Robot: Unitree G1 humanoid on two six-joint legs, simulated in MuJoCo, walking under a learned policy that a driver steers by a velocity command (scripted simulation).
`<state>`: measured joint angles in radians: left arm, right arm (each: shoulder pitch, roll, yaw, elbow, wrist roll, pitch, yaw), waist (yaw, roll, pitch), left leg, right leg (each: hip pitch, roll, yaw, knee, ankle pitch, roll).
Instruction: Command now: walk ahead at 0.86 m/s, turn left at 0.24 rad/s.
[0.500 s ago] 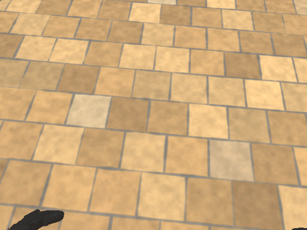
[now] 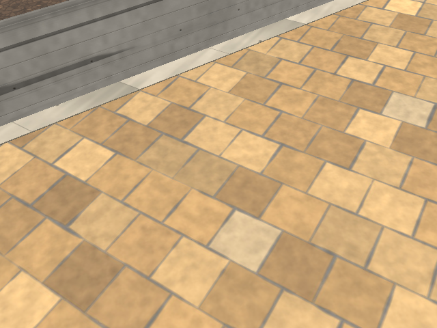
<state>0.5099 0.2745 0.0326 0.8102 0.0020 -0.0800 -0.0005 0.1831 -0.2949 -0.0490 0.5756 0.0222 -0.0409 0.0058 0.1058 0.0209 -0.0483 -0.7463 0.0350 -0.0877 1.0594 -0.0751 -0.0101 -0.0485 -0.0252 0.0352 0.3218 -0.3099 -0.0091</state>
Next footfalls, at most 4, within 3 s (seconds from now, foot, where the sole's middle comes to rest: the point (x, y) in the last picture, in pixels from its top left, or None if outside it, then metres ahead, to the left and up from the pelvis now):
0.20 left None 0.29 0.20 -0.78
0.68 right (272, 281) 0.71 -0.03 -0.78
1.10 left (271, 182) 1.14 -0.02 -0.78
1.58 right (393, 180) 1.18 -0.50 -0.78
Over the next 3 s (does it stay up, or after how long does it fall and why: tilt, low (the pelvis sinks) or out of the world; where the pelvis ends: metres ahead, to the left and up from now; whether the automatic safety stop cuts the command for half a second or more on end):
stays up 1.33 -1.15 -0.01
